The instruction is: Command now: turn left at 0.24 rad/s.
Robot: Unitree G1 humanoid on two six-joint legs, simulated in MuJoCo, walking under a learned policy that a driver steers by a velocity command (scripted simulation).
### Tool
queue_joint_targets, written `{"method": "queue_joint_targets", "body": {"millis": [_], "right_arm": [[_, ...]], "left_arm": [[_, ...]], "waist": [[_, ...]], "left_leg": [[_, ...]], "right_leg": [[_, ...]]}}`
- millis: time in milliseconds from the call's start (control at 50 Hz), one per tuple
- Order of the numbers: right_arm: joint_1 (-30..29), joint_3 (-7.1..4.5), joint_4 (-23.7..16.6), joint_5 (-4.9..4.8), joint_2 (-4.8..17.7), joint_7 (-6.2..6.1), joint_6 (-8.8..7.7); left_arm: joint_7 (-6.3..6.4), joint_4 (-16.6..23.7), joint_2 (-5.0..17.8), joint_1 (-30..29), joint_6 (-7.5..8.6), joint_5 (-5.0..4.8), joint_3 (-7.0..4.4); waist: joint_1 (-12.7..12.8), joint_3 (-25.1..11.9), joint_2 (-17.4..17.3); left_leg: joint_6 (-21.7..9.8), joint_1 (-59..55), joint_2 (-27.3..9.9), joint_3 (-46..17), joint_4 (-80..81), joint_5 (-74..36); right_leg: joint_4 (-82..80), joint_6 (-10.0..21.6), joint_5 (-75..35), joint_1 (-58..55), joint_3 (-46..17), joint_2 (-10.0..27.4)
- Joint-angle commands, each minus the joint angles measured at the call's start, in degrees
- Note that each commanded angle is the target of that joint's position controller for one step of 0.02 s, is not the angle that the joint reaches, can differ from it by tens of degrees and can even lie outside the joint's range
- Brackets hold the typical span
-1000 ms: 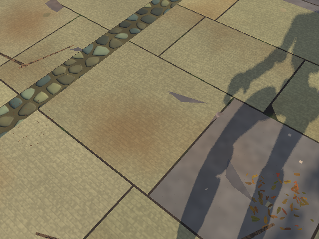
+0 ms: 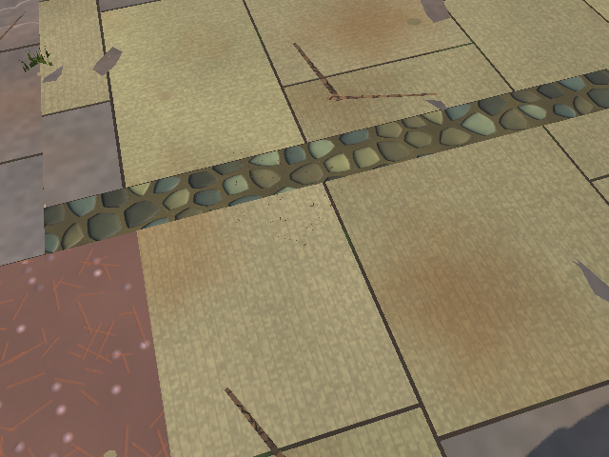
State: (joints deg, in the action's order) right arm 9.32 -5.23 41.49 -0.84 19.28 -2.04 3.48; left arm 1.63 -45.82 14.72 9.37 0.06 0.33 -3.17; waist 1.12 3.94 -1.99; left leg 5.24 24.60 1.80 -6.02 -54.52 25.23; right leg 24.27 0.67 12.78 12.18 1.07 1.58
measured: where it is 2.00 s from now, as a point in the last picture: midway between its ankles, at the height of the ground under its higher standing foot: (341, 407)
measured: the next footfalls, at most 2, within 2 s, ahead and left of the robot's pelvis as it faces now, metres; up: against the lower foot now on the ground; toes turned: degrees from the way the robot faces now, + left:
left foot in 0.12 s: +0.03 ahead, +0.15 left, +0.00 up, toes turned -1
left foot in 1.46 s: +0.44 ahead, +0.12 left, +0.00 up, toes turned +2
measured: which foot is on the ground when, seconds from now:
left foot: up 0.00-0.10, down 0.12-0.98, up 1.00-1.00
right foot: down 0.00-1.00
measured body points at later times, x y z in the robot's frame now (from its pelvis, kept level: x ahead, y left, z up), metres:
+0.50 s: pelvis +0.01 +0.04 +0.00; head +0.01 +0.05 +0.45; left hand +0.08 +0.33 -0.13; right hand +0.14 -0.21 -0.12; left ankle -0.01 +0.15 -0.74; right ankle +0.00 -0.12 -0.74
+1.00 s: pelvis +0.05 +0.00 -0.01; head +0.05 -0.01 +0.44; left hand +0.09 +0.28 -0.14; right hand +0.08 -0.27 -0.16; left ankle -0.01 +0.15 -0.74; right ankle +0.03 -0.10 -0.75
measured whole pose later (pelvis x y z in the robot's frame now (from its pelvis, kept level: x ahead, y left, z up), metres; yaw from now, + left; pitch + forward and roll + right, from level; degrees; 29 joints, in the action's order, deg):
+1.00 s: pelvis +0.05 +0.00 -0.01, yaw +1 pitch +0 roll +1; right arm 16.5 -2.9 57.3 -1.5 16.0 -1.1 -1.3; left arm 0.1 -58.9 14.9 14.5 4.6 -1.2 -2.3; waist 0.1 0.0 -1.5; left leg -1.1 9.4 -0.2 -2.6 -31.8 21.7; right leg 31.8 3.0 17.6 13.2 2.9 0.5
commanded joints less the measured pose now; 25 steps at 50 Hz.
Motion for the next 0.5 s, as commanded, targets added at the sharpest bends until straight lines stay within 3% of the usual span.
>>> {"method": "queue_joint_targets", "body": {"millis": [20,60,100,120,140,160,180,200,240,260,360,500], "right_arm": [[-2.81,0.56,-4.80,0.22,1.89,0.36,-1.05],[-0.92,0.32,-3.64,0.07,2.80,0.64,-1.07],[2.43,0.17,-1.69,0.40,3.11,0.99,-1.16],[2.95,-0.14,-1.89,0.68,5.45,0.68,-1.10],[3.41,-0.82,-2.49,1.27,9.96,0.00,-0.70],[0.10,0.54,-2.15,2.13,5.68,0.72,-1.28],[-3.42,1.27,-2.91,2.26,3.03,1.35,-2.12],[-3.85,1.53,-1.96,2.33,2.10,1.46,-2.78],[-3.22,1.32,-0.78,1.91,3.48,1.63,-3.76],[-2.06,1.60,-0.22,1.87,3.04,1.57,-3.84],[-1.17,1.89,2.11,1.55,2.64,1.16,-3.85],[-1.33,2.02,5.43,1.32,2.03,1.18,-3.65]], "left_arm": [[-0.11,2.96,11.40,-2.12,0.19,-0.39,-2.54],[-0.44,2.17,11.92,-1.48,-0.12,-1.04,-2.48],[-0.60,0.95,10.46,-0.29,-0.10,-1.85,-1.79],[-0.94,0.27,8.85,1.93,0.51,-0.97,-1.10],[-1.69,0.94,5.72,3.69,1.39,1.68,0.01],[-1.25,1.69,5.01,0.37,1.41,1.06,0.21],[-0.91,1.32,7.33,-1.27,1.10,0.71,-0.18],[-0.78,1.05,6.99,-2.23,0.96,0.76,-0.10],[-0.24,0.06,8.33,-0.94,0.17,0.89,-0.28],[-0.24,-0.65,8.98,-0.17,0.18,0.66,-0.39],[-0.35,-3.68,8.17,0.53,0.77,0.45,-0.28],[0.19,-7.07,8.22,1.16,0.71,0.18,-0.26]], "waist": [[1.01,-7.45,13.13],[0.53,-7.24,13.00],[-1.47,-6.47,10.87],[-0.76,-8.29,6.71],[1.73,-11.27,-6.88],[0.78,-10.22,-10.28],[0.90,-7.49,-6.57],[0.86,-6.98,-6.50],[0.52,-4.86,-6.71],[0.38,-3.98,-5.18],[-0.09,-3.41,-0.57],[-0.05,-3.95,1.22]], "left_leg": [[0.20,-3.60,-1.63,4.34,11.79,0.17],[-0.73,-8.20,-1.04,6.20,20.65,-4.80],[-3.70,-17.04,-0.57,6.74,36.41,-17.56],[-5.63,-24.38,-4.97,1.01,36.60,-25.93],[-10.05,-29.89,-15.43,-9.53,32.73,-43.85],[-16.49,-19.67,-18.17,-11.36,34.11,-36.05],[-15.95,-16.91,-14.63,-9.18,35.27,-27.52],[-13.26,-16.60,-11.59,-6.90,35.12,-22.09],[-10.47,-14.17,-9.17,-5.49,35.37,-18.39],[-9.50,-12.73,-8.15,-4.74,35.70,-17.12],[-8.76,-14.22,-6.41,-2.86,33.74,-20.25],[-8.68,-14.92,-5.19,-1.37,33.20,-22.37]], "right_leg": [[-4.85,12.17,-24.17,-7.40,-9.34,12.34],[-3.39,11.72,-24.17,-6.58,-9.58,12.26],[-1.06,8.27,-20.60,-2.89,-8.35,10.59],[1.21,4.16,-14.26,1.64,-6.81,8.84],[8.57,-0.44,2.42,7.66,-1.48,3.52],[6.30,-2.66,11.75,5.03,-1.20,1.80],[5.75,-3.52,8.23,2.53,-1.22,2.08],[3.33,-3.63,1.97,1.72,-1.25,1.81],[0.95,-4.07,-5.02,-0.77,-2.05,2.49],[1.06,-3.92,-4.85,-1.58,-1.80,2.52],[-0.84,-4.00,-6.86,-2.12,-1.72,2.50],[-1.56,-4.12,-7.45,-3.25,-1.35,2.49]]}}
